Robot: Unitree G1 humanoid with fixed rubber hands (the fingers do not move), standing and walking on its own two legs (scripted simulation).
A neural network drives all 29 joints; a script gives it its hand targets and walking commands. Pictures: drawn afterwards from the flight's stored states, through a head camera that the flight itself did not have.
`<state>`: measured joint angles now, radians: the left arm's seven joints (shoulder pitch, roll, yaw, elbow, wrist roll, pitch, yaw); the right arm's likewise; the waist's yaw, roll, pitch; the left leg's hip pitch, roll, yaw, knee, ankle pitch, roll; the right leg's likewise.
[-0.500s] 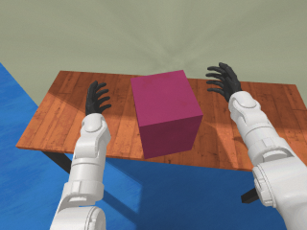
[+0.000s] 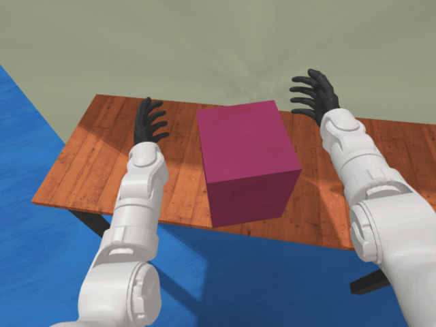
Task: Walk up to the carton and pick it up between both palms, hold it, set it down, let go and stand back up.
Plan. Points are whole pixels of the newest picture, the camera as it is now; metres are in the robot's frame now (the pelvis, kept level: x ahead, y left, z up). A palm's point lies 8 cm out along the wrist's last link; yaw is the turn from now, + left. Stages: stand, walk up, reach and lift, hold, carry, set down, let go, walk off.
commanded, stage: reach and lift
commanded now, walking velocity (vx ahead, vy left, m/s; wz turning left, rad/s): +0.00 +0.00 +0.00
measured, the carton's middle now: (241, 167) +0.45 +0.04 -0.04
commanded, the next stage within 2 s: none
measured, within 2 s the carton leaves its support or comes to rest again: neither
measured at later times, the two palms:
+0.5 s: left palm (159, 169) +0.37 +0.20 +0.03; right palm (308, 145) +0.48 -0.09 +0.03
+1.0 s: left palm (172, 166) +0.38 +0.18 +0.02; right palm (301, 145) +0.48 -0.08 +0.02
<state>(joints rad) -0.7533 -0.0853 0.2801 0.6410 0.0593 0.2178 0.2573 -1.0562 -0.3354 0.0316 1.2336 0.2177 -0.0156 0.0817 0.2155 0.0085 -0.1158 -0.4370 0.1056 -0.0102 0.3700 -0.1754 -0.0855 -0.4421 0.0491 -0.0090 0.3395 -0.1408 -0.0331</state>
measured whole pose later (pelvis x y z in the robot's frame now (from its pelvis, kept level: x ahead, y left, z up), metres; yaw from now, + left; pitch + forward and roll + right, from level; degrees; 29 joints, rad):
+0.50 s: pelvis -0.01 -0.01 -0.01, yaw +0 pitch +22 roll -1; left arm -0.75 -0.12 0.32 0.89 0.10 -0.11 0.25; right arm -1.00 -0.26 -0.07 1.34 0.08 -0.20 0.05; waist 0.23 0.00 -0.17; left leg -0.64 0.12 0.01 0.43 -0.16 -0.09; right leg -0.64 0.05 -0.02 0.40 -0.14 -0.04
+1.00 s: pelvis -0.01 +0.00 -0.01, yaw +0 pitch +23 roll -1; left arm -0.77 -0.21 0.43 0.86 0.22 -0.15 0.24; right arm -1.01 -0.20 -0.16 1.31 -0.02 -0.23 0.01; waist 0.22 0.00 -0.17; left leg -0.67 0.12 0.04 0.45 -0.17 -0.08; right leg -0.68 0.05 -0.01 0.42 -0.15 -0.04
